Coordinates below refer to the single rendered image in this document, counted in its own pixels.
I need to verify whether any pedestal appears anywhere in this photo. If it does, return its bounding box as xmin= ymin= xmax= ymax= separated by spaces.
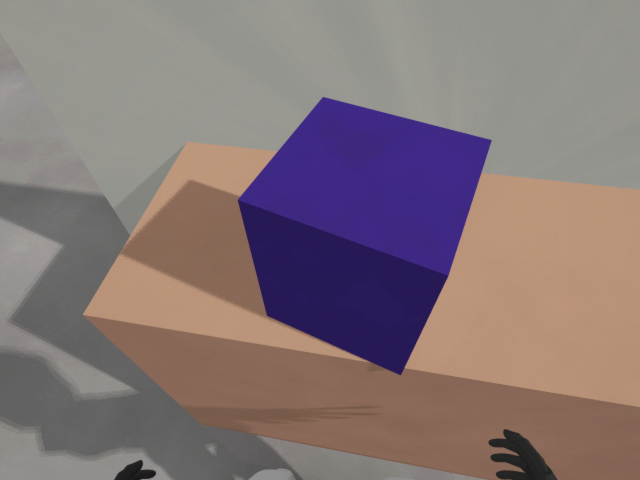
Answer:
xmin=83 ymin=142 xmax=640 ymax=480

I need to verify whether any left robot hand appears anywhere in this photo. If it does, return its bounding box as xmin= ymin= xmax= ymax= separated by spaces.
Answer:
xmin=114 ymin=460 xmax=156 ymax=480

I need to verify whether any carton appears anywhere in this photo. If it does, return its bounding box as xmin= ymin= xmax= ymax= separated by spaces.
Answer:
xmin=238 ymin=97 xmax=492 ymax=375

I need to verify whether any right robot hand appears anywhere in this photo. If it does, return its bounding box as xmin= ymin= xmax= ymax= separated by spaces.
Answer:
xmin=489 ymin=429 xmax=557 ymax=480

